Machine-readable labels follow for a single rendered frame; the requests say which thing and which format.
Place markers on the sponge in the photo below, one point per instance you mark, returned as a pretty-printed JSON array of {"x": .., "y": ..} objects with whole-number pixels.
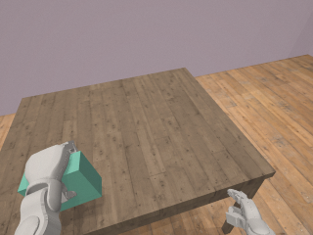
[{"x": 81, "y": 177}]

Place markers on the left robot forearm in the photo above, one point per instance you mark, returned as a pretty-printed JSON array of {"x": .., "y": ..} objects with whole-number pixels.
[{"x": 40, "y": 208}]

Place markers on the right robot forearm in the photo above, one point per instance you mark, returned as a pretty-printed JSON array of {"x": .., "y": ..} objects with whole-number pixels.
[{"x": 257, "y": 226}]

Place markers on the table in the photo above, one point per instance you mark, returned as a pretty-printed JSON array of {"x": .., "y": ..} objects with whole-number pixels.
[{"x": 159, "y": 141}]

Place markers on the right robot hand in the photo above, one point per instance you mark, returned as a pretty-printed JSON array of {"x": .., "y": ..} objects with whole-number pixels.
[{"x": 238, "y": 217}]

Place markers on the left robot hand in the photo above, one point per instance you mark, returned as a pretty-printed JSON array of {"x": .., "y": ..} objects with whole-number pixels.
[{"x": 51, "y": 163}]

